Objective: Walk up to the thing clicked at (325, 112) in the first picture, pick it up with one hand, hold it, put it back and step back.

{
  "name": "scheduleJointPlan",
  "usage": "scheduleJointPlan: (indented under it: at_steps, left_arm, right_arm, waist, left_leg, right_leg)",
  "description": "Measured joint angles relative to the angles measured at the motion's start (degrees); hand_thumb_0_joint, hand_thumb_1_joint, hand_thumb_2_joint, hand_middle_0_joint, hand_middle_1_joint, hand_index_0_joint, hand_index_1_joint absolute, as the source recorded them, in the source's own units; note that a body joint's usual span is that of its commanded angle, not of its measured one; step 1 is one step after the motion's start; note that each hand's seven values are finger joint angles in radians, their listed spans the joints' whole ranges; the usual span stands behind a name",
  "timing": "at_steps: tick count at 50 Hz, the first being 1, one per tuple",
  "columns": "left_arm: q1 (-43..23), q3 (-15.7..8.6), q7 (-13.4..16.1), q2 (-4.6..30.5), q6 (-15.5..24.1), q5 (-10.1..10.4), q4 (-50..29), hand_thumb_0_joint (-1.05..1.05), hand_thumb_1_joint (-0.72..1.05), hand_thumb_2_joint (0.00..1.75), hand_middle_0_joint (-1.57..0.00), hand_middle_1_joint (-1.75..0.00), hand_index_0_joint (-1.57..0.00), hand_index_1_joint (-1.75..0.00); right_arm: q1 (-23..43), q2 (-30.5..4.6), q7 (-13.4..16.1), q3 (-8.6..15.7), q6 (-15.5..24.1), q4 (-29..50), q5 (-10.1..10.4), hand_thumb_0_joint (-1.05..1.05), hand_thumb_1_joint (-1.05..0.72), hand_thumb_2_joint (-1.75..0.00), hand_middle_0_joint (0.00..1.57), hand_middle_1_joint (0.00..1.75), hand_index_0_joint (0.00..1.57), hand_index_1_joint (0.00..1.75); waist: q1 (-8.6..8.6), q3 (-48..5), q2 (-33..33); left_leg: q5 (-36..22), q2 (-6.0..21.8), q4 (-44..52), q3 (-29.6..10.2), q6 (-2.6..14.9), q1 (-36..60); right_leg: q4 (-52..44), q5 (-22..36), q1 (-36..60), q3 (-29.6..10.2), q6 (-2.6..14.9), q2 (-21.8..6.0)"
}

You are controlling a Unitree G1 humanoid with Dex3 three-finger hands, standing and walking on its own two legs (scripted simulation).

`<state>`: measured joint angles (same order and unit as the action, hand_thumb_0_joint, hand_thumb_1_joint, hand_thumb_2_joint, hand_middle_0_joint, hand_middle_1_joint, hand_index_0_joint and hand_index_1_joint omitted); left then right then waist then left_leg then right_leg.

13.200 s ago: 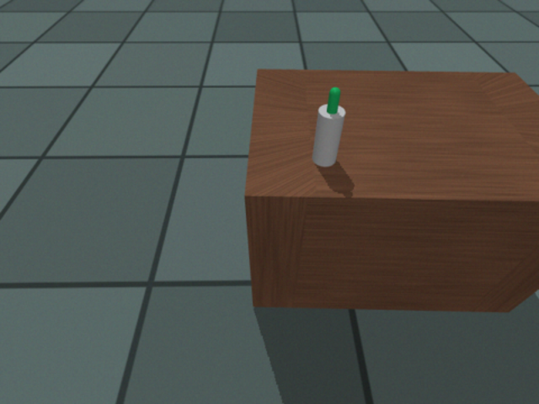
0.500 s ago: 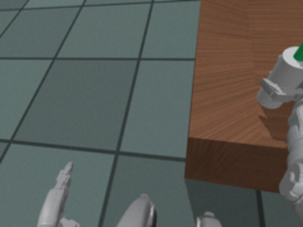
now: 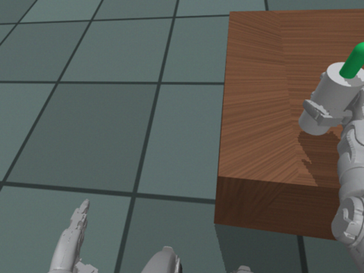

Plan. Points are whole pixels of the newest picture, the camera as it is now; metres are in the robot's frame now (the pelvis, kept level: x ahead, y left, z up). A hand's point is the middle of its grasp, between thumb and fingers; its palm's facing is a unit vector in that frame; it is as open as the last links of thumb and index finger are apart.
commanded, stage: settle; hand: right
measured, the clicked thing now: (334, 91) +0.50 -0.23 +0.08
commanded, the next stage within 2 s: lift in 0.08 s
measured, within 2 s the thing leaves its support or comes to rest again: neither
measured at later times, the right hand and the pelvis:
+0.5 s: hand (330, 99) +0.47 -0.22 +0.09, palm faces +0.23 +0.97 -0.01, open 9.3 cm; pelvis +0.00 +0.00 +0.02, yaw +0 degrees
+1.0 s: hand (341, 103) +0.40 -0.19 +0.16, palm faces +0.22 +0.98 -0.01, open 9.3 cm; pelvis +0.00 +0.01 +0.04, yaw -1 degrees
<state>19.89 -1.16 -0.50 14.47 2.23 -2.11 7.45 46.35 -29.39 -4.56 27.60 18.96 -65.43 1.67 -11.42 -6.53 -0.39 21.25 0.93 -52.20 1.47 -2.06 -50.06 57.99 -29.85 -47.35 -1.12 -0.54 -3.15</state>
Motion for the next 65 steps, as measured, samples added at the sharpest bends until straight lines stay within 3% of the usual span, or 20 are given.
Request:
scheduleJointPlan:
  at_steps: [18,22,25,28,46,55,65]
  left_arm:
    - [0.1,-1.0,0.2,-0.1,0.6,0.3,2.3,-0.01,-0.55,0.06,-0.06,-0.06,-0.06,-0.05]
    - [0.7,-1.5,0.5,-0.3,1.8,0.6,3.9,-0.01,-0.55,0.06,-0.06,-0.06,-0.06,-0.05]
    - [0.3,-1.4,0.6,-0.4,1.2,0.5,4.5,-0.01,-0.54,0.06,-0.06,-0.06,-0.06,-0.05]
    - [0.6,-2.1,1.0,-0.6,1.9,1.1,6.3,-0.01,-0.54,0.06,-0.06,-0.06,-0.06,-0.05]
    - [-0.8,-3.9,4.1,-1.2,2.1,3.1,13.8,-0.01,-0.55,0.05,-0.05,-0.05,-0.05,-0.05]
    - [-2.4,-3.9,4.9,-2.0,2.1,3.3,17.9,-0.01,-0.54,0.05,-0.05,-0.05,-0.05,-0.04]
    - [-2.5,-3.6,6.2,-2.5,2.4,3.5,18.4,-0.01,-0.54,0.05,-0.05,-0.05,-0.05,-0.05]
  right_arm:
    - [-1.6,2.5,1.3,-1.0,-1.9,3.2,0.3,0.01,0.29,-1.09,0.73,1.02,0.77,1.03]
    - [-2.4,4.1,1.6,-2.5,-1.8,3.9,1.2,0.01,0.3,-1.1,0.72,1.03,0.77,1.04]
    - [-4.7,5.3,2.3,-2.6,-3.7,8.2,0.7,0.01,0.3,-1.11,0.72,1.04,0.77,1.04]
    - [-5.7,6.8,2.5,-3.9,-4.0,9.4,2.1,0.01,0.3,-1.11,0.72,1.04,0.77,1.04]
    - [-18.2,14.2,4.9,-11.3,-14.2,30.8,5.8,0.01,0.31,-1.12,0.73,1.04,0.77,1.04]
    - [-23.4,15.7,5.6,-14.0,-20.2,41.3,7.0,0.01,0.32,-1.12,0.73,1.04,0.77,1.04]
    - [-27.6,16.7,7.0,-15.4,-26.1,50.8,8.0,0.01,0.32,-1.13,0.73,1.04,0.77,1.04]
  waist:
    - [1.19,0.5,0.0]
    - [2.22,0.4,0.2]
    - [2.76,0.4,0.4]
    - [3.75,0.6,0.7]
    - [8.81,1.9,1.9]
    - [9.99,3.2,1.9]
    - [10.74,4.0,2.3]
  left_leg:
    - [-1.6,0.0,3.1,-0.6,-0.11,3.7]
    - [-2.0,0.0,4.2,-0.5,-0.05,5.3]
    - [-2.3,0.0,5.1,-0.7,-0.04,6.6]
    - [-2.5,0.1,6.2,-0.7,-0.03,8.7]
    - [-4.0,1.0,12.6,-1.0,0.2,21.3]
    - [-5.1,1.0,15.1,-0.8,0.4,25.4]
    - [-5.9,1.2,17.3,-0.8,0.35,29.2]
  right_leg:
    - [-3.2,1.6,3.9,0.7,0.14,0.1]
    - [-4.4,2.0,5.5,0.7,0.09,0.1]
    - [-5.4,2.4,6.9,0.9,0.08,0.1]
    - [-6.8,2.8,9.1,0.9,0.07,0.3]
    - [-16.3,6.1,23.0,1.5,-0.18,1.2]
    - [-19.3,7.6,27.3,1.4,-0.41,1.3]
    - [-21.9,8.7,31.1,1.5,-0.36,1.5]
